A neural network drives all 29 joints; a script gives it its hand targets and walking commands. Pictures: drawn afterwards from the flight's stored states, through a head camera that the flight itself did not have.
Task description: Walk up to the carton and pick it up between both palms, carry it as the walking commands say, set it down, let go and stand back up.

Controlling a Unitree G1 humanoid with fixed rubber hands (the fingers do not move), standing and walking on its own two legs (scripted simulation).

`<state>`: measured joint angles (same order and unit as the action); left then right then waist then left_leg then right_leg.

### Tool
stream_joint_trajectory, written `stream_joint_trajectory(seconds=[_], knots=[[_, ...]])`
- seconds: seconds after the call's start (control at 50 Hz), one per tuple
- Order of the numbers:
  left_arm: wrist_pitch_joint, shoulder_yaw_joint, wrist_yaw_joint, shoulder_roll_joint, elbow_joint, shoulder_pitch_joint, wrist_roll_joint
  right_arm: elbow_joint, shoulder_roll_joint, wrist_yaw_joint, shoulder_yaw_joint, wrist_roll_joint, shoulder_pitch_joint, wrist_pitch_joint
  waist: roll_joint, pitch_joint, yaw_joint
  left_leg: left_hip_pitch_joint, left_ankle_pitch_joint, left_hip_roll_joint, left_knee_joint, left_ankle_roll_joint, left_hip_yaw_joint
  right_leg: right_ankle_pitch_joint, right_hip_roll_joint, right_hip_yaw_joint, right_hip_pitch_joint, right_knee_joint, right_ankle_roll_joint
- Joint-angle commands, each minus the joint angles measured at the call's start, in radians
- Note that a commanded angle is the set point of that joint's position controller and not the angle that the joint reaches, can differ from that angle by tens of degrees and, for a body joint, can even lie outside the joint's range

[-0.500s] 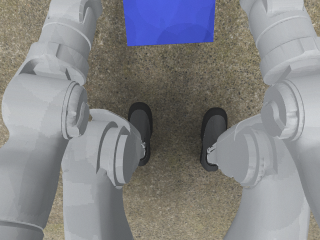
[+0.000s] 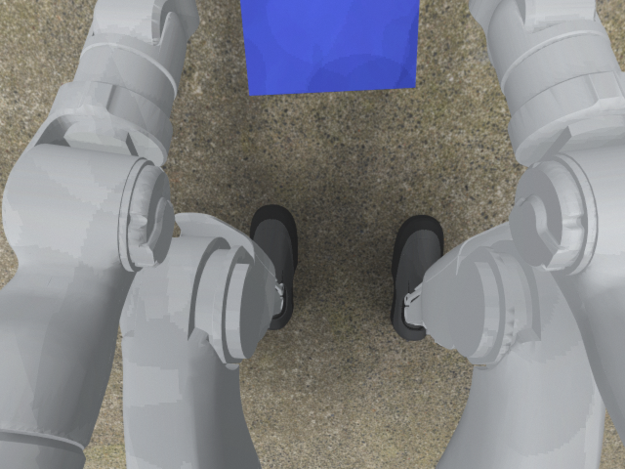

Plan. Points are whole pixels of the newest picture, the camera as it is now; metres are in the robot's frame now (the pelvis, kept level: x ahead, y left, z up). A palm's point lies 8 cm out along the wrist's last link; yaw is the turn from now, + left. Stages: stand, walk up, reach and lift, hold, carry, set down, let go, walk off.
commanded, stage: reach and lift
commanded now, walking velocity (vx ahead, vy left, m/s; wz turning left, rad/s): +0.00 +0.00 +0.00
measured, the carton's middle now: out of the picture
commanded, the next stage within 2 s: none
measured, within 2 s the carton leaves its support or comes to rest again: leaves its support in 0.22 s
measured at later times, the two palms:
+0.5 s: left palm out of the picture +0.54 +0.18 -0.15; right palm out of the picture +0.56 -0.08 -0.14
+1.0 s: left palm out of the picture +0.53 +0.17 -0.09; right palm out of the picture +0.55 -0.07 -0.07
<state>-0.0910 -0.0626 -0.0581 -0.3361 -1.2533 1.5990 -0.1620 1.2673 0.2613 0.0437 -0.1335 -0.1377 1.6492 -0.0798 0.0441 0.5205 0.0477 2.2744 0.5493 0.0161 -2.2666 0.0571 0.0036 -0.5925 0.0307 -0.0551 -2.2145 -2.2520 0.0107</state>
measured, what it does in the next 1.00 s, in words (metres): stands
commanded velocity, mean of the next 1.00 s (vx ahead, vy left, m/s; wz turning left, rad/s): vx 0.00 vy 0.00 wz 0.00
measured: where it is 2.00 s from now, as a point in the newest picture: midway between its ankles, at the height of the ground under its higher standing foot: (342, 291)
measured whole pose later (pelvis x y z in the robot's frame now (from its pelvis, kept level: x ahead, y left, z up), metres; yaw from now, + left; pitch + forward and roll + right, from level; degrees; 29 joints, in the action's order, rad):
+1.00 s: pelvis -0.03 -0.01 +0.00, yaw +1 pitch +21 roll -2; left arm -0.37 -0.07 -0.35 -0.25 -1.01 1.55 -0.16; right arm 1.02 0.19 0.27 -0.14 -0.14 1.57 -0.29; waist -0.02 0.53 0.05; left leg 2.12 0.51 0.01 -2.26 0.04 0.00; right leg -0.55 0.01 -0.05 -2.07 -2.25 0.01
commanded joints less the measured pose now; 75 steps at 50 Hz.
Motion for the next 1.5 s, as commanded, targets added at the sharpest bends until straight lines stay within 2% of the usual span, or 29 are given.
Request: stream_joint_trajectory(seconds=[0.0,0.08,0.16,0.3,0.38,0.48,0.58,0.7,0.82,0.92,0.98,1.06,1.12,1.16,1.22,1.28,1.36,1.48], knots=[[0.030,0.257,0.238,1.087,0.392,0.522,-0.158,-0.268,-1.061,-0.198,0.246,-0.033,0.269,-0.012,-0.080,-1.331,-0.094,-0.666,-0.506,-0.139,0.108,-0.061,-0.007,0.484,-0.179,0.019,0.573,0.054,0.030],[0.024,0.295,0.209,1.106,0.470,0.580,-0.204,-0.370,-1.084,-0.175,0.307,-0.083,0.350,-0.013,-0.077,-1.565,-0.084,-0.796,-0.593,-0.145,0.105,-0.068,0.001,0.554,-0.181,0.008,0.668,0.050,0.022],[0.011,0.304,0.183,1.133,0.553,0.628,-0.229,-0.442,-1.130,-0.158,0.339,-0.107,0.405,-0.032,-0.098,-1.766,-0.076,-0.902,-0.653,-0.155,0.113,-0.065,0.008,0.602,-0.185,0.000,0.757,0.057,0.014],[-0.021,0.271,0.179,1.168,0.625,0.695,-0.209,-0.407,-1.216,-0.160,0.293,-0.069,0.366,-0.095,-0.100,-1.848,-0.067,-0.908,-0.559,-0.156,0.154,-0.064,0.035,0.529,-0.188,-0.002,0.797,0.103,0.013],[-0.048,0.254,0.181,1.192,0.668,0.749,-0.197,-0.450,-1.239,-0.164,0.276,-0.061,0.411,-0.123,-0.088,-1.935,-0.056,-0.943,-0.500,-0.156,0.178,-0.067,0.049,0.475,-0.190,-0.007,0.824,0.128,0.010],[-0.083,0.229,0.179,1.229,0.666,0.787,-0.170,-0.507,-1.220,-0.169,0.247,-0.060,0.513,-0.137,-0.043,-1.967,-0.049,-0.984,-0.439,-0.155,0.210,-0.070,0.049,0.399,-0.189,-0.014,0.787,0.154,0.015],[-0.108,0.214,0.178,1.274,0.643,0.793,-0.142,-0.506,-1.203,-0.179,0.209,-0.048,0.556,-0.141,0.006,-1.929,-0.052,-1.014,-0.388,-0.155,0.239,-0.076,0.037,0.330,-0.190,-0.022,0.714,0.172,0.023],[-0.123,0.237,0.172,1.310,0.712,0.831,-0.157,-0.553,-1.225,-0.174,0.214,-0.059,0.587,-0.152,0.017,-2.055,-0.060,-1.090,-0.424,-0.162,0.248,-0.081,0.033,0.357,-0.195,-0.024,0.774,0.179,0.020],[-0.160,0.249,0.168,1.360,0.751,0.773,-0.151,-0.652,-1.293,-0.156,0.267,-0.086,0.601,-0.178,-0.001,-2.278,-0.031,-1.168,-0.493,-0.169,0.263,-0.075,0.044,0.422,-0.205,-0.016,0.899,0.205,0.008],[-0.188,0.177,0.187,1.383,0.665,0.714,-0.080,-0.562,-1.351,-0.161,0.228,-0.031,0.548,-0.217,-0.020,-2.137,-0.009,-1.024,-0.348,-0.167,0.310,-0.063,0.054,0.302,-0.209,0.003,0.839,0.259,0.011],[-0.194,0.151,0.204,1.389,0.639,0.733,-0.039,-0.472,-1.373,-0.173,0.184,0.015,0.497,-0.231,-0.017,-2.054,-0.013,-0.947,-0.251,-0.160,0.340,-0.065,0.054,0.232,-0.213,0.015,0.785,0.289,0.020],[-0.191,0.134,0.210,1.342,0.691,0.795,-0.004,-0.398,-1.387,-0.186,0.156,0.062,0.440,-0.252,-0.036,-2.059,-0.010,-0.929,-0.214,-0.157,0.359,-0.066,0.053,0.203,-0.211,0.021,0.773,0.317,0.023],[-0.187,0.145,0.207,1.287,0.796,0.847,-0.008,-0.434,-1.410,-0.177,0.184,0.063,0.412,-0.268,-0.061,-2.190,0.005,-0.961,-0.247,-0.163,0.354,-0.064,0.065,0.243,-0.209,0.030,0.878,0.332,0.016],[-0.195,0.180,0.205,1.270,0.867,0.867,-0.034,-0.515,-1.426,-0.162,0.233,0.040,0.420,-0.278,-0.076,-2.333,0.009,-1.008,-0.301,-0.168,0.343,-0.063,0.074,0.305,-0.207,0.037,0.992,0.335,0.008],[-0.225,0.217,0.205,1.275,0.875,0.825,-0.062,-0.641,-1.430,-0.136,0.302,0.002,0.475,-0.288,-0.094,-2.468,0.017,-1.033,-0.347,-0.175,0.336,-0.057,0.084,0.367,-0.206,0.048,1.114,0.344,0.001],[-0.255,0.231,0.204,1.291,0.834,0.770,-0.064,-0.703,-1.426,-0.119,0.344,-0.015,0.518,-0.303,-0.109,-2.479,0.030,-1.017,-0.317,-0.178,0.348,-0.048,0.088,0.349,-0.204,0.056,1.154,0.361,-0.004],[-0.272,0.239,0.199,1.302,0.841,0.773,-0.056,-0.655,-1.438,-0.118,0.338,-0.007,0.481,-0.332,-0.102,-2.424,0.020,-1.018,-0.234,-0.178,0.389,-0.045,0.086,0.271,-0.205,0.059,1.138,0.396,-0.004],[-0.269,0.215,0.192,1.304,0.846,0.833,-0.020,-0.468,-1.463,-0.143,0.239,0.056,0.345,-0.356,-0.062,-2.275,-0.013,-1.031,-0.132,-0.175,0.445,-0.056,0.072,0.163,-0.209,0.056,1.016,0.441,0.009]])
